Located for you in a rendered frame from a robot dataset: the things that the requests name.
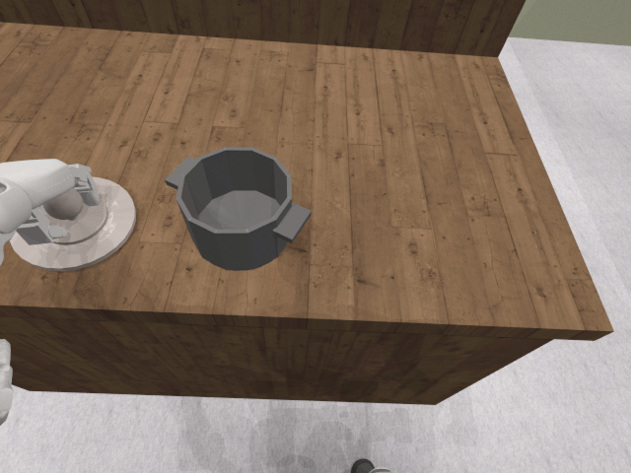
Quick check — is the left robot hand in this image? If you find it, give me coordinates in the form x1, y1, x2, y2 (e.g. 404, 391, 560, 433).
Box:
0, 159, 100, 245

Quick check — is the left robot forearm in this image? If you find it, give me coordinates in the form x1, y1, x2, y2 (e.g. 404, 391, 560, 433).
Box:
0, 177, 32, 265

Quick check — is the table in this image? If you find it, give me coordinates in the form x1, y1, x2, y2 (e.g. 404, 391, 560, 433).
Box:
0, 0, 614, 405

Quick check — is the pot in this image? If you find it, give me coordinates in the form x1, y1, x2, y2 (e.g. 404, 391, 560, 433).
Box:
165, 147, 312, 271

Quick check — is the lid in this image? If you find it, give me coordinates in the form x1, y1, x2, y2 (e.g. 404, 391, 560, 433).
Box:
10, 177, 136, 271

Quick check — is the knob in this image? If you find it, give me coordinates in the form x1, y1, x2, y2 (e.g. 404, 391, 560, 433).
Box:
43, 188, 84, 220

